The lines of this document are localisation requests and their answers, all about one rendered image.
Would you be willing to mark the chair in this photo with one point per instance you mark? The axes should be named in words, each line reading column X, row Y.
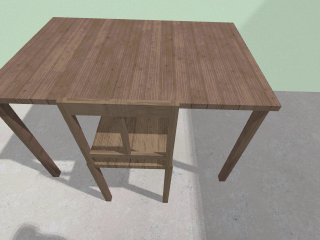
column 131, row 134

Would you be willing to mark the table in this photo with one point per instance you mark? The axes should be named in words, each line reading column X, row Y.
column 203, row 65

